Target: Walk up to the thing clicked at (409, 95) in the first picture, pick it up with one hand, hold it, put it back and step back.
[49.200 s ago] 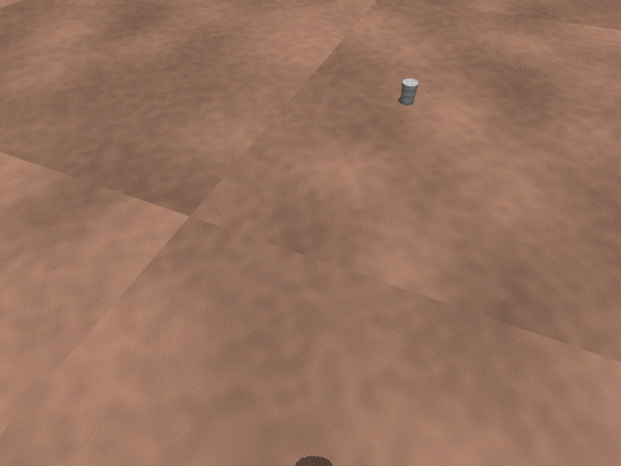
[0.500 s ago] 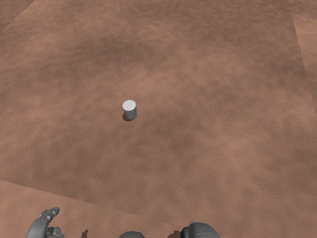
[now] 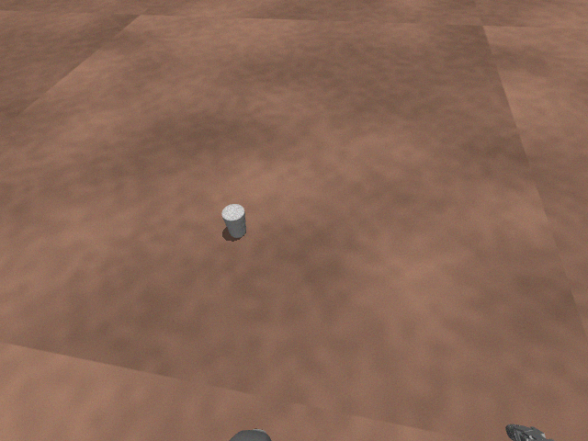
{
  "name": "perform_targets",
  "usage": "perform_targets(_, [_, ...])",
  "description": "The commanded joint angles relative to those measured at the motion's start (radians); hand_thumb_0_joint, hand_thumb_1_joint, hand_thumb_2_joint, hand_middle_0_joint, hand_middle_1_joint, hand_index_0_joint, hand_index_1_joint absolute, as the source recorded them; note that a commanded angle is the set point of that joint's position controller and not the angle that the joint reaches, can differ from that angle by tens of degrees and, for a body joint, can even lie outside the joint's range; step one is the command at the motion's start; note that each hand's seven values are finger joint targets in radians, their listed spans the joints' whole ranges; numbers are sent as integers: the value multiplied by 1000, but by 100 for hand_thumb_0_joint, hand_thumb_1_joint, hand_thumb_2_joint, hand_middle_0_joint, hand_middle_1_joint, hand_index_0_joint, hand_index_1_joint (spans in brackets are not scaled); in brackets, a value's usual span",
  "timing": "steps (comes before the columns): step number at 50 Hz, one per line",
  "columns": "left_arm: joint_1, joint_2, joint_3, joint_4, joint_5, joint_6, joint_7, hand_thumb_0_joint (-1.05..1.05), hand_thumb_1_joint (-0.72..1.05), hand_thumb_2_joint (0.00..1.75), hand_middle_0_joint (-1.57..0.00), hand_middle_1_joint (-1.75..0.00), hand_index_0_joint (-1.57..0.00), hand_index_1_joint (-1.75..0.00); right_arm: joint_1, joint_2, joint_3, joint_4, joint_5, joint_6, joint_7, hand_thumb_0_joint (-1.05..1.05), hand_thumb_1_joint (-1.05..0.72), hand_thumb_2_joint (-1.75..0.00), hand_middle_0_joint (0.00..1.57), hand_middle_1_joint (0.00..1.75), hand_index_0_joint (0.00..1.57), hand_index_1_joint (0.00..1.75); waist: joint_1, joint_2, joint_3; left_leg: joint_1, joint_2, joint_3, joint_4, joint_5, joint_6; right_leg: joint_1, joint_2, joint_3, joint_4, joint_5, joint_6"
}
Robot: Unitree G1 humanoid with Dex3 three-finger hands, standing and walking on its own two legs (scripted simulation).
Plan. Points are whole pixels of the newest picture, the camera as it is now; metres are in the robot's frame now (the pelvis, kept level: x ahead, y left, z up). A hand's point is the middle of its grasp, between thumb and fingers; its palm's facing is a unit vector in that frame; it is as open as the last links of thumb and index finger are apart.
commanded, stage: step back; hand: left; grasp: from above
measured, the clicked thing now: (235, 222) +1.06 +0.34 -0.70
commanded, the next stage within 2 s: stand in 0.86 s
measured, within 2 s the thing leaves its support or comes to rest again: neither
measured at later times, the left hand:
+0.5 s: hand out of the picture +0.07 +0.29 -0.14, palm faces +0.07 -0.91 -0.40, open 7.4 cm
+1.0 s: hand out of the picture +0.11 +0.30 -0.15, palm faces +0.13 -0.93 -0.33, open 7.3 cm
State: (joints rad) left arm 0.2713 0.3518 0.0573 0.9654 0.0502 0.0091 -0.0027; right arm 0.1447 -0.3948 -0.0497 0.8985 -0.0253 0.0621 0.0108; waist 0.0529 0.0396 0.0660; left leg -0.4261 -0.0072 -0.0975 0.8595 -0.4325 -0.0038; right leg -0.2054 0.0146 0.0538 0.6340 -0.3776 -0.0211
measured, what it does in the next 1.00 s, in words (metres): steps on the spot: left foot, then right foot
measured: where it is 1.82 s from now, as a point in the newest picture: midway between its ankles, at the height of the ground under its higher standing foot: outside the picture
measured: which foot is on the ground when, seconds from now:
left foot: up 0.00-0.16, down 0.18-0.50, up 0.52-0.76, down 0.78-1.00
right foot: down 0.00-0.22, up 0.24-0.46, down 0.48-1.00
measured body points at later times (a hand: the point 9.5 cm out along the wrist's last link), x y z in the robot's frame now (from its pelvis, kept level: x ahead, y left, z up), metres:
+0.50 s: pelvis +0.00 +0.00 +0.00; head +0.02 +0.00 +0.45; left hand +0.07 +0.34 -0.11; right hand +0.06 -0.31 -0.13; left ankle -0.01 +0.15 -0.73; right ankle +0.06 -0.10 -0.73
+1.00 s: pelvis +0.06 +0.03 +0.01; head +0.08 +0.05 +0.46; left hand +0.11 +0.35 -0.12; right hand +0.18 -0.25 -0.11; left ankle +0.03 +0.16 -0.73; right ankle +0.07 -0.11 -0.73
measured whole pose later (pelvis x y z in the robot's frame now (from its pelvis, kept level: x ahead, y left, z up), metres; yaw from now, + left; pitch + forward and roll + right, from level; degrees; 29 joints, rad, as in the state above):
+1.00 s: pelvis +0.06 +0.03 +0.01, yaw +7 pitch -2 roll +0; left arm 0.09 0.37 0.03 1.07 0.00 -0.01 0.00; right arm 0.12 -0.33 -0.01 1.06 -0.01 -0.02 0.01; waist 0.02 -0.03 0.08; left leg -0.19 0.01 -0.01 0.52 -0.30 -0.01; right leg -0.19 -0.05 -0.04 0.51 -0.28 0.03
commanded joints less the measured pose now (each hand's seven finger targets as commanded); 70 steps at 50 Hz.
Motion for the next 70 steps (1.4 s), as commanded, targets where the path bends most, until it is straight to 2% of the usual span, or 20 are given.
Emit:
perform_targets(1, [-130,279,75,-102,-7,-62,29,0,90,90,-20,-30,-20,-30,-27,-165,-43,-46,5,-47,-4,0,-90,-90,20,30,20,30,-35,-159,60,-47,-20,-60,34,40,-11,-96,-216,227,-327,-123,-127])
perform_targets(6, [-66,313,89,-88,-3,-54,13,0,90,90,-20,-30,-20,-30,-31,-171,-44,-33,-9,-76,12,0,-90,-90,20,30,20,30,10,-256,34,-1,-10,51,-222,-66,-22,4,-246,221,-329,-232,-148])
perform_targets(9, [-96,278,64,-102,-10,-35,3,0,90,90,-20,-30,-20,-30,61,-172,-63,14,-12,-94,7,0,-90,-90,20,30,20,30,-46,-203,-22,265,-40,95,-476,82,7,-90,-198,109,-180,-63,-105])
perform_targets(10, [-88,232,50,-101,-12,-32,3,0,90,90,-20,-30,-20,-30,107,-189,-75,31,-17,-102,2,0,-90,-90,20,30,20,30,-62,-114,-66,390,2,3,-495,92,23,-166,-158,50,-46,-6,-76])
perform_targets(12, [-164,235,54,-114,-28,-36,9,0,90,90,-20,-30,-20,-30,163,-347,-108,30,-18,-107,-1,0,-90,-90,20,30,20,30,-107,117,-46,364,330,-537,-644,-264,228,-394,-22,-61,281,-204,-10])
perform_targets(13, [-177,285,64,-113,-21,-37,9,0,90,90,-20,-30,-20,-30,151,-347,-112,25,-15,-106,0,0,-90,-90,20,30,20,30,-106,67,12,268,345,-538,-663,-338,269,-367,-61,9,323,-198,-18])
perform_targets(16, [-95,250,57,-88,-29,-50,-4,0,90,90,-20,-30,-20,-30,75,-249,-83,0,-18,-111,-1,0,-90,-90,20,30,20,30,-50,91,37,305,243,-308,-596,-62,215,-362,-84,-8,235,-121,-14])
perform_targets(20, [-115,215,57,-78,-31,-56,-8,0,90,90,-20,-30,-20,-30,90,-236,-75,3,-10,-108,-3,0,-90,-90,20,30,20,30,-69,150,-18,236,210,-183,-510,280,186,-164,-40,-81,63,-42,2])
perform_targets(23, [-20,205,60,-20,-31,-63,9,0,90,90,-20,-30,-20,-30,-1,-171,-41,-19,10,-83,-9,0,-90,-90,20,30,20,30,9,98,-56,42,125,-63,-328,279,104,148,4,-113,-195,182,3])
perform_targets(24, [17,239,69,-4,-27,-64,19,0,90,90,-20,-30,-20,-30,3,-114,-22,-25,20,-78,-13,0,-90,-90,20,30,20,30,32,11,-80,-38,67,-51,-239,162,67,234,-55,-20,-209,199,-2])
perform_targets(25, [31,310,84,-11,-8,-68,26,0,90,90,-20,-30,-20,-30,19,-80,-9,-43,24,-77,-20,0,-90,-90,20,30,20,30,34,-180,-95,-130,-53,-22,-70,-6,28,235,-245,268,-325,88,-57])
perform_targets(26, [-70,352,87,-44,-9,-66,25,0,90,90,-20,-30,-20,-30,58,-112,-19,-17,15,-63,-31,0,-90,-90,20,30,20,30,2,-162,-83,-56,-33,-38,21,-152,13,55,-401,422,-417,-191,-142])
perform_targets(28, [-212,329,81,-84,-8,-62,17,0,90,90,-20,-30,-20,-30,135,-195,-48,45,11,-59,-29,0,-90,-90,20,30,20,30,-52,-131,4,52,32,-31,63,-145,5,-128,-405,402,-411,-284,-212])
perform_targets(35, [-196,280,62,-51,-25,-71,19,0,90,90,-20,-30,-20,-30,107,-148,-29,80,1,-74,-21,0,-90,-90,20,30,20,30,-36,-202,-50,81,28,48,-158,-31,0,2,-287,123,-248,315,-142])
perform_targets(38, [-217,257,51,-46,-40,-57,20,0,90,90,-20,-30,-20,-30,131,-137,-35,111,-7,-91,-25,0,-90,-90,20,30,20,30,-69,-165,-111,224,6,106,-438,262,5,34,-227,9,-76,580,-83])
perform_targets(40, [-202,204,34,-60,-55,-50,24,0,90,90,-20,-30,-20,-30,105,-200,-51,104,-13,-97,-35,0,-90,-90,20,30,20,30,-54,-24,-174,316,158,-79,-417,624,64,-35,-132,-59,58,498,-8])
perform_targets(42, [-216,209,30,-26,-60,-39,24,0,90,90,-20,-30,-20,-30,-40,-243,-46,73,5,-93,-28,0,-90,-90,20,30,20,30,-27,45,-112,154,232,-147,-410,483,161,27,-59,-70,-24,112,5])
perform_targets(45, [-189,197,10,27,-56,-45,9,0,90,90,-20,-30,-20,-30,-61,-182,-20,85,16,-106,-22,0,-90,-90,20,30,20,30,-26,18,-134,219,153,-59,-449,460,57,104,-130,-13,-137,331,-11])
perform_targets(51, [-210,201,-8,58,-54,-46,14,0,90,90,-20,-30,-20,-30,-70,-185,-14,121,20,-110,-29,0,-90,-90,20,30,20,30,-41,27,-166,339,147,-15,-439,721,33,144,-140,-20,-185,538,-5])
perform_targets(70, [-238,220,-18,112,-38,-54,10,0,90,90,-20,-30,-20,-30,-148,-155,0,153,19,-91,-9,0,-90,-90,20,30,20,30,-53,-44,-100,351,133,5,-587,386,16,119,-157,0,-362,317,10])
